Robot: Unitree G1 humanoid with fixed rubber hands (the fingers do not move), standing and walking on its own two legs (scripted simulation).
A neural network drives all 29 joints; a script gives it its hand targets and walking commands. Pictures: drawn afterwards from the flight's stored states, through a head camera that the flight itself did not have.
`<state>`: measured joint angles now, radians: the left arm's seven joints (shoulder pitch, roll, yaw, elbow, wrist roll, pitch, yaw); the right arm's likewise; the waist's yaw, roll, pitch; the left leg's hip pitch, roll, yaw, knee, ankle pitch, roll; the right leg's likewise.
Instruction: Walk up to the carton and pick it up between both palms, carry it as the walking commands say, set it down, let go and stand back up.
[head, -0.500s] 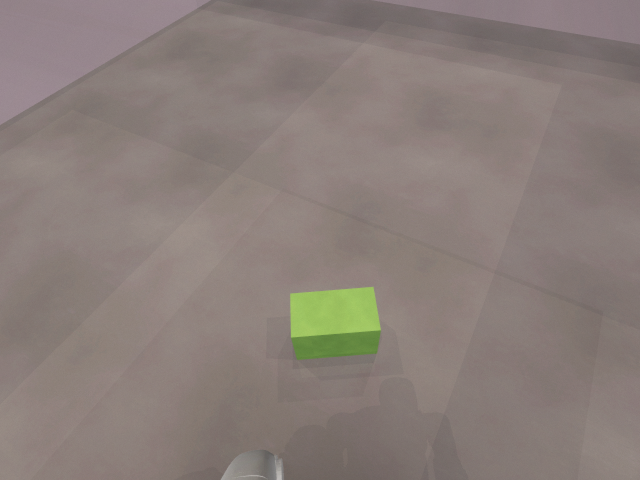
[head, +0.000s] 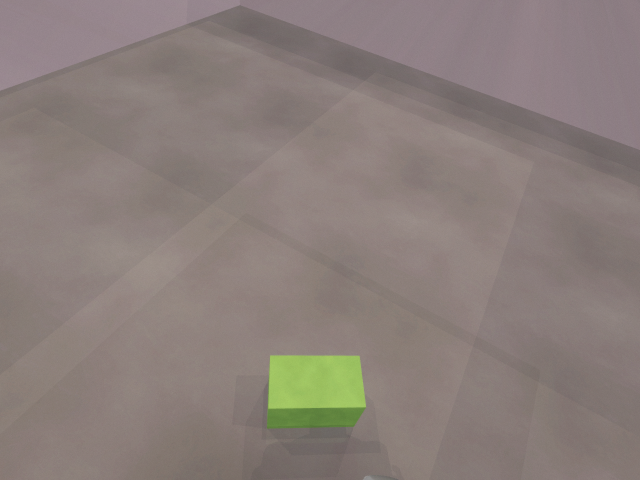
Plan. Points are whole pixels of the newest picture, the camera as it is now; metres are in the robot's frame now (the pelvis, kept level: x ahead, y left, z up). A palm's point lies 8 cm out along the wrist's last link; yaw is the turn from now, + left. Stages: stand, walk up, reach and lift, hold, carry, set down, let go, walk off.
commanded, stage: walk up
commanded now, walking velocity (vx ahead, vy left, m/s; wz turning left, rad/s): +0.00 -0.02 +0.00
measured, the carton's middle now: (313, 392) +0.47 -0.06 -0.69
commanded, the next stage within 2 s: stand in 0.76 s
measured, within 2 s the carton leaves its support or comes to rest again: neither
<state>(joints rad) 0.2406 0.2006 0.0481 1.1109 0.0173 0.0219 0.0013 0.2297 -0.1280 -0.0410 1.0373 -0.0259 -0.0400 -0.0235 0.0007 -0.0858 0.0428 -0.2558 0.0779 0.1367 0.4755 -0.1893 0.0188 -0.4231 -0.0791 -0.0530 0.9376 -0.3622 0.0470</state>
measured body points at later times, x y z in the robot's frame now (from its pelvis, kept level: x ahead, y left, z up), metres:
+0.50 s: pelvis +0.02 -0.03 +0.00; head +0.03 -0.02 +0.45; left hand +0.05 +0.19 -0.16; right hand +0.02 -0.24 -0.16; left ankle +0.00 +0.08 -0.74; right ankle +0.06 -0.14 -0.74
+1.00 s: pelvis +0.06 -0.03 +0.00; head +0.05 -0.02 +0.45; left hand +0.03 +0.17 -0.17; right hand +0.03 -0.24 -0.16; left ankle +0.00 +0.08 -0.74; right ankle +0.06 -0.14 -0.74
